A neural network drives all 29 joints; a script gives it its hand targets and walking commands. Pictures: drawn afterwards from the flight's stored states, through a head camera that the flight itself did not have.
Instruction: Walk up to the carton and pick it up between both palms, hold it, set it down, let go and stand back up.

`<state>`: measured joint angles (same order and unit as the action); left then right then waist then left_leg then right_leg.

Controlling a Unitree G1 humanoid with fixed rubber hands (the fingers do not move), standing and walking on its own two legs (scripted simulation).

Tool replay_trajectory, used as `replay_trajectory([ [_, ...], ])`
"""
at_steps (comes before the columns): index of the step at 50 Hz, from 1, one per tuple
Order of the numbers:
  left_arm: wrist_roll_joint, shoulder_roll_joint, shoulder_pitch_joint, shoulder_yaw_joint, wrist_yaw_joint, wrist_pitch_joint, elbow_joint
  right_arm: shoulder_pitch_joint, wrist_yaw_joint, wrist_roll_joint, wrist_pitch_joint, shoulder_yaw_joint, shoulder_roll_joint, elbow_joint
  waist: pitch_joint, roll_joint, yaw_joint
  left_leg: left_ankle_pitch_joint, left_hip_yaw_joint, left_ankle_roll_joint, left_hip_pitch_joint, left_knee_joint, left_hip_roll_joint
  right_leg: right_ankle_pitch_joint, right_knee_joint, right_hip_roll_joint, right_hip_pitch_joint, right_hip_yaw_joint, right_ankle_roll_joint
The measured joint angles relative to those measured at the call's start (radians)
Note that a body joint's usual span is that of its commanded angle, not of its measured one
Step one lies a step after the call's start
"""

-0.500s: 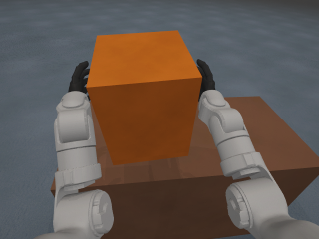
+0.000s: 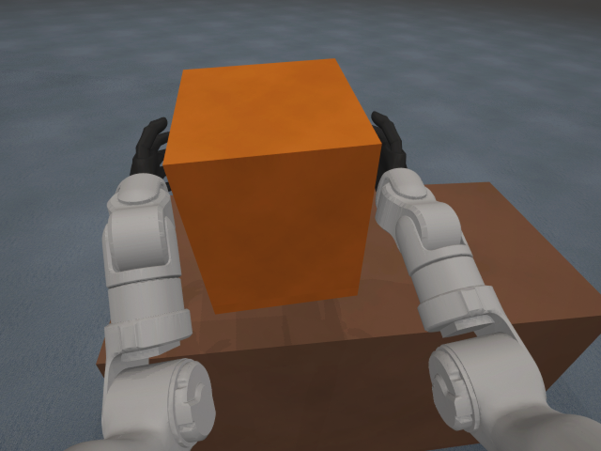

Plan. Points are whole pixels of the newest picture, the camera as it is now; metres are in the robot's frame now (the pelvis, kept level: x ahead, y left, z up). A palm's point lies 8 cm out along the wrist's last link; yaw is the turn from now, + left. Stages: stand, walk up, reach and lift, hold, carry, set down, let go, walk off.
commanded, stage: hold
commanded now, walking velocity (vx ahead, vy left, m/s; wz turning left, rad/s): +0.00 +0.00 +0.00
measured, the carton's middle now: (274, 187) +0.39 +0.01 +0.20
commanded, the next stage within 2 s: none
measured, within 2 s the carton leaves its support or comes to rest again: neither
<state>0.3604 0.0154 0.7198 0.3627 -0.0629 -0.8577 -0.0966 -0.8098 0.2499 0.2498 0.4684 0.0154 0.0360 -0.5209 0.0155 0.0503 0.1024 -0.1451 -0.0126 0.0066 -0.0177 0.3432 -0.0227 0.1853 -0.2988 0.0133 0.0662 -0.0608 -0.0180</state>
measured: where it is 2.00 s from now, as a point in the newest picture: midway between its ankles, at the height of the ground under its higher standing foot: outside the picture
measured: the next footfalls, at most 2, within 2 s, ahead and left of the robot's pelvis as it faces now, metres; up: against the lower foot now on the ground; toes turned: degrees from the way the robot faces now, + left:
none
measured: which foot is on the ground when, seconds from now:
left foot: down 0.00-1.00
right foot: down 0.00-1.00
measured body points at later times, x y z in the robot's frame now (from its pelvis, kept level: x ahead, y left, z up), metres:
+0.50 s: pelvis +0.00 +0.00 +0.00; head -0.07 +0.02 +0.44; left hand +0.37 +0.16 +0.24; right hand +0.37 -0.13 +0.24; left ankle +0.04 +0.12 -0.75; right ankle +0.00 -0.10 -0.75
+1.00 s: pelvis +0.00 +0.00 +0.00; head -0.07 +0.02 +0.44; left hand +0.37 +0.16 +0.24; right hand +0.37 -0.13 +0.24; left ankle +0.04 +0.12 -0.75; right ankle +0.00 -0.10 -0.75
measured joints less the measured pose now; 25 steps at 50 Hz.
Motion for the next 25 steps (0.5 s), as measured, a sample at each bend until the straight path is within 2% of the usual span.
replay_trajectory([
  [25, -0.001, -0.001, 0.003, 0.002, -0.002, 0.0, -0.005, -0.002, 0.004, 0.001, 0.007, 0.001, 0.0, 0.002, -0.003, -0.002, 0.0, 0.001, 0.001, 0.0, -0.004, 0.0, 0.001, 0.0, -0.002, 0.001, -0.005, 0.003, -0.001],
])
